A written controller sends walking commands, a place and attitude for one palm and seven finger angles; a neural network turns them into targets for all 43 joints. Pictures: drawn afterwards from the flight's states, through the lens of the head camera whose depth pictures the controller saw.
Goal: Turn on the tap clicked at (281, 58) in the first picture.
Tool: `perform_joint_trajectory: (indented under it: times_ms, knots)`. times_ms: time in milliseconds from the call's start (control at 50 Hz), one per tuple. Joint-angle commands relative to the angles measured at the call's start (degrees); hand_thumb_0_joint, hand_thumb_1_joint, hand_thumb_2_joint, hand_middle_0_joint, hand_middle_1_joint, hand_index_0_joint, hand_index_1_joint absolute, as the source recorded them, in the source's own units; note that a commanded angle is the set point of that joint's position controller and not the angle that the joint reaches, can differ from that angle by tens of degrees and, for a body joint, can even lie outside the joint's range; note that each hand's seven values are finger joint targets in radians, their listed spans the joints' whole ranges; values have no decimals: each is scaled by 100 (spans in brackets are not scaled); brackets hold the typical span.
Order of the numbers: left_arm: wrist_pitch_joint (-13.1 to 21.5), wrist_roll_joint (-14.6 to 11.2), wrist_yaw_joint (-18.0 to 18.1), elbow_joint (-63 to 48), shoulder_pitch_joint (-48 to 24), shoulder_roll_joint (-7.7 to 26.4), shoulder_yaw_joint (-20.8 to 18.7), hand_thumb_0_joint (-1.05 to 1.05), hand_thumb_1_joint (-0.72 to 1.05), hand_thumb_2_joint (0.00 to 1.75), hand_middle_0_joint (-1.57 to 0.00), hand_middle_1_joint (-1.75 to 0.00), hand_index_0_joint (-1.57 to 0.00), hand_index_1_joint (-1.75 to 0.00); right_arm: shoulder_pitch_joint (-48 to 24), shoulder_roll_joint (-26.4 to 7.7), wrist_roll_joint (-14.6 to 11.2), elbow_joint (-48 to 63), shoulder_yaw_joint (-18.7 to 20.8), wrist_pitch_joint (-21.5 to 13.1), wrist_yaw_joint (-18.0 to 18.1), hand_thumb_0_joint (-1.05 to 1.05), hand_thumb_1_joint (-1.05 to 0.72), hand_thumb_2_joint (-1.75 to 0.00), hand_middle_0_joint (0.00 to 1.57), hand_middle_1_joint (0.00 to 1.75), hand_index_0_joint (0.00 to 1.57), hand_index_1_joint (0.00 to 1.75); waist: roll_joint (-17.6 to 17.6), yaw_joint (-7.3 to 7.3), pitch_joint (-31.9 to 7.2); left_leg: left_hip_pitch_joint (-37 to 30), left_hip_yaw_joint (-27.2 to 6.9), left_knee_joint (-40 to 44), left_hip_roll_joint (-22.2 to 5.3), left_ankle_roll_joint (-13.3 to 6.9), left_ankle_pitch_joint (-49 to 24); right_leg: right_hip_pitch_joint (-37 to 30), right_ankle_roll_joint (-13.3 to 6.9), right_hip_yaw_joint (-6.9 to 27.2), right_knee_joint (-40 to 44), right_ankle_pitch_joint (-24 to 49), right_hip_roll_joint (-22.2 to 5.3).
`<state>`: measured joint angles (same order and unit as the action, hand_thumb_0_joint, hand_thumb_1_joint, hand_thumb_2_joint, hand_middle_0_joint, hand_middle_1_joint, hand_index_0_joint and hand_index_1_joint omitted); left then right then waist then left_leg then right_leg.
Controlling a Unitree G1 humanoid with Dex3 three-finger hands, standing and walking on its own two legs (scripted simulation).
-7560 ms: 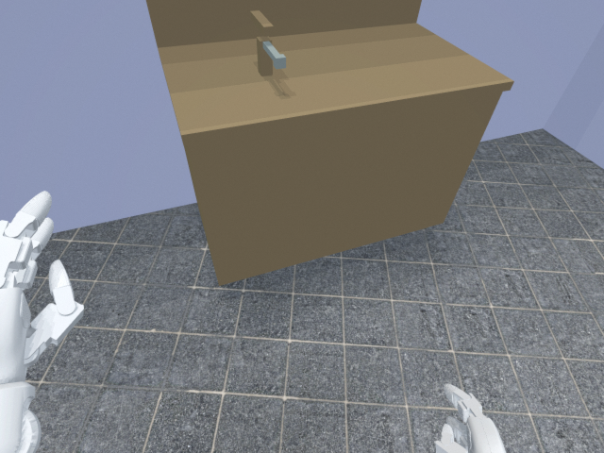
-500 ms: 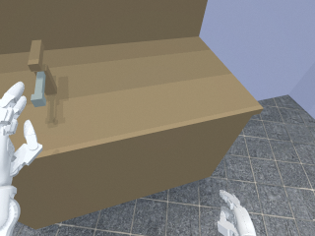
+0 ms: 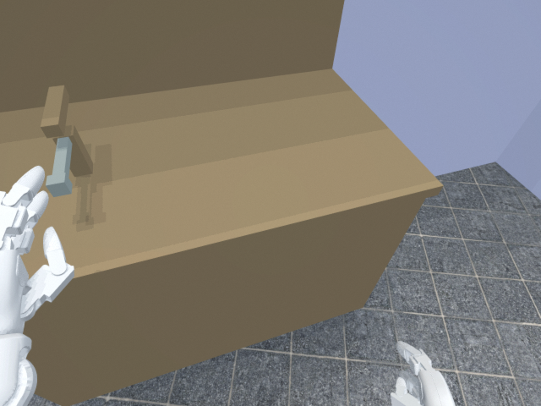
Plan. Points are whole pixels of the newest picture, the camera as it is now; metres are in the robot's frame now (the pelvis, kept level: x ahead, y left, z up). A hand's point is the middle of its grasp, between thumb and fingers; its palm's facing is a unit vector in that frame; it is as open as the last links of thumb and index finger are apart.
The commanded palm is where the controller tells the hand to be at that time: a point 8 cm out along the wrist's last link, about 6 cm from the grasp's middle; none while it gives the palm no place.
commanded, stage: look again from close up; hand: left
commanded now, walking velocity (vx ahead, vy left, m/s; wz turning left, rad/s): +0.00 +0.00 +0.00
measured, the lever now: (59, 184) +0.41 +0.40 +0.07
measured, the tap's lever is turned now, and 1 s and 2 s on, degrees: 0 0 0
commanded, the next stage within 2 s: shuffle to correct the standing spot in 0.04 s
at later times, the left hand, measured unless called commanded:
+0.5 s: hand (52, 263) +0.23 +0.28 +0.14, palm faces +0.43 -0.84 -0.33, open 7.4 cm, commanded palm +0.17 +0.30 +0.17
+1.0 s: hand (31, 206) +0.30 +0.34 +0.16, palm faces +0.47 -0.81 -0.34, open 7.4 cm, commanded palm +0.22 +0.36 +0.17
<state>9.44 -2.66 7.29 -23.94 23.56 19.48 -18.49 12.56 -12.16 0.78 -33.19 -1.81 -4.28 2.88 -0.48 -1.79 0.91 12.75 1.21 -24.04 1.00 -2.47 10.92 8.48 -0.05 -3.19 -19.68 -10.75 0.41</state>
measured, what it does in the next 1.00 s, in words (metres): steps to the left: left foot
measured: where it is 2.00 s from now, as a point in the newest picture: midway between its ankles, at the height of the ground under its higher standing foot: outside the picture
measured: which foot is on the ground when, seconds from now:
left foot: down 0.00-0.68, up 0.70-0.84, down 0.86-1.00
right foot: down 0.00-0.88, up 0.90-1.00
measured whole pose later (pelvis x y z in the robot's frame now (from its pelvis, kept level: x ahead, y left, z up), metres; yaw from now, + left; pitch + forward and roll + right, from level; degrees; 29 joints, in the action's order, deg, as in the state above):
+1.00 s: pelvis +0.07 +0.08 -0.03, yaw +3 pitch -3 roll +1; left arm 11.8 -2.4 8.3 -28.2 18.6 22.3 -22.7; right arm 9.5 -9.0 0.2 -35.8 0.1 -5.8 1.9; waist 4.1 -0.9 6.7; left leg 20.3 3.2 -38.9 0.5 -1.6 15.5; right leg 20.6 0.6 1.0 -61.1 -29.9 -1.9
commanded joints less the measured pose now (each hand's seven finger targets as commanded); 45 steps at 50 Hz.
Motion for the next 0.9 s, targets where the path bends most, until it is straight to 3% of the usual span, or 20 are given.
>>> perform_joint_trajectory:
  times_ms: [0,140,320,400,440,500,560,600,620,640,660,680,700,720,740,800,820,840,860,880]
  knots:
    - [349,-33,58,-1196,-450,950,-576,0,90,90,-20,-30,-20,-30,-596,-659,-51,942,291,-315,77,0,-90,-90,20,30,20,30,-115,26,-700,-207,-387,465,-197,240,-533,-196,-11,333,351,645,-180]
    - [334,-44,67,-1250,-411,977,-580,0,90,90,-20,-30,-20,-30,-622,-662,-46,914,292,-299,95,0,-90,-90,20,30,20,30,-123,37,-664,-163,-379,420,-190,191,-320,-212,-12,354,448,432,-251]
    - [379,-38,95,-1351,-375,1125,-659,0,90,90,-20,-30,-20,-30,-625,-749,-14,864,396,-279,62,0,-90,-90,20,30,20,30,38,123,-343,287,-372,-347,-109,31,806,355,-335,839,355,-1482,-740]
    - [462,-19,81,-1279,-537,1026,-605,0,90,90,-20,-30,-20,-30,-561,-759,-62,842,400,-284,37,0,-90,-90,20,30,20,30,-207,149,-215,481,-737,-115,-290,-82,753,338,-306,550,-475,-996,-551]
    - [523,-8,82,-1420,-656,1033,-615,0,90,90,-20,-30,-20,-30,-569,-794,-74,850,380,-334,47,0,-90,-90,20,30,20,30,-818,165,-207,438,-1367,434,-629,-212,797,403,-143,95,-1346,-557,-234]
    - [636,41,73,-1655,-722,1070,-611,0,90,90,-20,-30,-20,-30,-462,-742,-39,842,394,-432,23,0,-90,-90,20,30,20,30,-1038,159,-342,-295,-1865,528,-1022,-376,-260,1038,-67,-54,-1838,-1055,-94]
    - [707,57,86,-1760,-480,1074,-662,0,90,90,-20,-30,-20,-30,-397,-758,0,813,416,-515,-28,0,-90,-90,20,30,20,30,-760,131,-612,-649,-1579,52,-1011,-266,-1769,889,-136,-98,-1464,-1136,-144]
    - [724,63,99,-1652,-166,1103,-772,0,90,90,-20,-30,-20,-30,-467,-764,-23,838,413,-465,-86,0,-90,-90,20,30,20,30,-582,55,-872,263,-1031,-629,-769,-92,-1764,-340,-308,112,-961,59,-376]
    - [710,31,119,-1500,152,1205,-905,0,90,90,-20,-30,-20,-30,-497,-728,-54,858,403,-426,-107,0,-90,-90,20,30,20,30,-83,5,-1066,1010,-676,-1381,-505,32,-1553,-1169,-561,699,-926,984,-817]
    - [713,-19,119,-1538,164,1244,-930,0,90,90,-20,-30,-20,-30,-473,-669,-77,900,427,-382,-140,0,-90,-90,20,30,20,30,818,-1,-1213,1933,-264,-2474,-94,181,-851,-1818,-1004,1835,-731,1469,-1620]
    - [748,-72,110,-1488,62,1173,-910,0,90,90,-20,-30,-20,-30,-469,-699,-132,909,516,-370,-167,0,-90,-90,20,30,20,30,1533,2,-866,2709,-61,-3568,64,218,946,-1917,-1486,2684,-446,2183,-2366]
    - [810,-97,122,-1440,-5,1111,-912,0,90,90,-20,-30,-20,-30,-418,-776,-137,847,529,-350,-195,0,-90,-90,20,30,20,30,1430,42,-579,3145,-445,-4060,-183,202,1862,-1792,-1607,2764,-364,2309,-2648]
    - [828,-78,155,-1326,113,1198,-1064,0,90,90,-20,-30,-20,-30,-410,-760,-118,747,492,-298,-197,0,-90,-90,20,30,20,30,1009,6,-399,3220,-804,-4049,-500,142,1964,-1501,-1516,2567,-465,2164,-2671]
    - [794,-64,156,-1295,244,1323,-1165,0,90,90,-20,-30,-20,-30,-456,-741,-132,717,470,-220,-227,0,-90,-90,20,30,20,30,701,-44,-263,3056,-937,-3599,-656,70,2056,-1230,-1328,2296,-721,2009,-2550]
    - [813,-23,140,-1430,138,1113,-1002,0,90,90,-20,-30,-20,-30,-508,-549,-99,730,377,-155,-246,0,-90,-90,20,30,20,30,612,33,-200,2552,-679,-3065,-713,42,1689,-708,-1128,1647,-783,1765,-2259]
    - [734,-15,88,-1582,-490,1116,-866,0,90,90,-20,-30,-20,-30,-513,-403,-126,609,355,-177,-125,0,-90,-90,20,30,20,30,319,253,-281,-125,591,-1138,7,202,-241,927,-482,178,-1126,593,-1108]
    - [706,-18,96,-1884,-665,1121,-780,0,90,90,-20,-30,-20,-30,-640,-497,-150,666,434,-245,-36,0,-90,-90,20,30,20,30,-82,278,-371,-814,504,-834,49,158,-471,1234,-321,34,-1811,472,-903]
    - [727,-8,113,-2170,-863,1157,-798,0,90,90,-20,-30,-20,-30,-512,-668,-160,719,529,-299,16,0,-90,-90,20,30,20,30,-994,325,-600,-1244,-629,-429,-585,-184,-419,1763,-75,-135,-2994,-387,-517]
    - [780,-9,132,-2339,-1053,1165,-811,0,90,90,-20,-30,-20,-30,-471,-739,-138,792,563,-361,19,0,-90,-90,20,30,20,30,-2011,295,-765,-1216,-2310,340,-1632,-799,-718,2127,96,-61,-4360,-2219,3]
    - [847,58,149,-2223,-1219,1310,-866,0,90,90,-20,-30,-20,-30,-549,-645,-123,820,541,-436,-6,0,-90,-90,20,30,20,30,-1469,238,-625,-643,-2709,724,-1812,-1073,-377,2079,19,336,-4953,-2364,94]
